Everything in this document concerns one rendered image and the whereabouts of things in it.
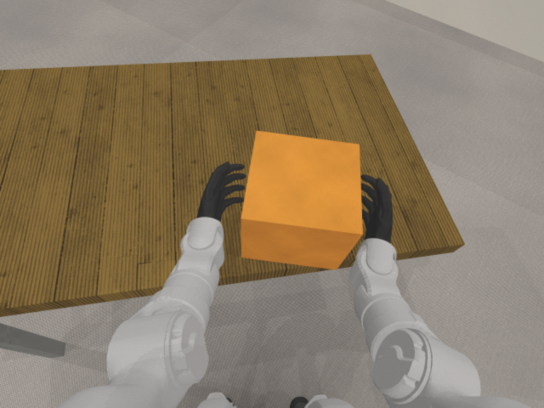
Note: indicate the robot right hand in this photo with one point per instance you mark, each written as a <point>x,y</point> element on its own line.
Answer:
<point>379,220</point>

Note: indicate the right robot upper arm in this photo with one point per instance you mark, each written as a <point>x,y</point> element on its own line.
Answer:
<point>414,370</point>

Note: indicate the table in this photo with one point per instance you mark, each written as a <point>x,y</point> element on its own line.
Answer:
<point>102,168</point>

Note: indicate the left robot shin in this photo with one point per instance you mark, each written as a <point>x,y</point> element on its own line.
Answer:
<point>215,395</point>

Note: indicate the robot left hand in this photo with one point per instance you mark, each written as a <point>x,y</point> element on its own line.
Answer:
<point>213,203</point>

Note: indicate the left robot forearm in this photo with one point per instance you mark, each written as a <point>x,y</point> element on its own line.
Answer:
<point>194,280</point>

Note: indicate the left robot upper arm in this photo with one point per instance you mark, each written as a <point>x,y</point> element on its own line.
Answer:
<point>152,362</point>

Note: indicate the right robot forearm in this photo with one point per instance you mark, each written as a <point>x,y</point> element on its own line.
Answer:
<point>377,301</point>

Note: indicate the carton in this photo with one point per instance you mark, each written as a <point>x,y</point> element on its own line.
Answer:
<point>303,201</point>

